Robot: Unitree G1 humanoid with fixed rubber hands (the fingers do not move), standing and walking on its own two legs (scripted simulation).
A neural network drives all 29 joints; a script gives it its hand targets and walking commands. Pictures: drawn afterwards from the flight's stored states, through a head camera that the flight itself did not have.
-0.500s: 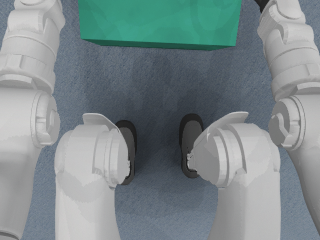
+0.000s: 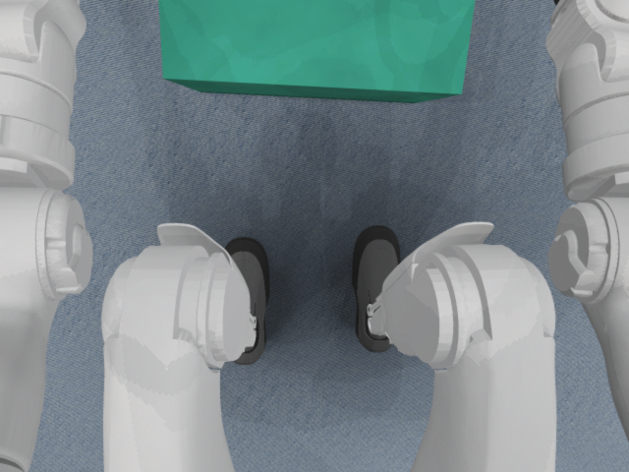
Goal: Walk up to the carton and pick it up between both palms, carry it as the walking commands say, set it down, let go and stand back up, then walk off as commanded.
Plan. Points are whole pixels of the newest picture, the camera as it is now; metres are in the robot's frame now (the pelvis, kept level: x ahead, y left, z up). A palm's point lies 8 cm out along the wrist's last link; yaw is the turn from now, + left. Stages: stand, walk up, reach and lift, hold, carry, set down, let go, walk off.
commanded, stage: set down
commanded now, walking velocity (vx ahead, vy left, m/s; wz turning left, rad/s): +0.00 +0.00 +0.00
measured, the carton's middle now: out of the picture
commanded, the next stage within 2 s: let go in 1.30 s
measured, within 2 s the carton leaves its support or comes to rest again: neither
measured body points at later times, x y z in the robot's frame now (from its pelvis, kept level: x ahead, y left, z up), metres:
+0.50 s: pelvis +0.01 +0.00 +0.11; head +0.35 +0.00 +0.40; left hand +0.58 +0.24 +0.00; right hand +0.56 -0.25 +0.00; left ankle +0.11 +0.10 -0.31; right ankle +0.12 -0.11 -0.31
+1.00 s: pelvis +0.03 +0.00 +0.24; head +0.34 +0.00 +0.56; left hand +0.58 +0.25 +0.16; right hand +0.56 -0.25 +0.15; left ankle +0.11 +0.10 -0.31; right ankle +0.12 -0.11 -0.31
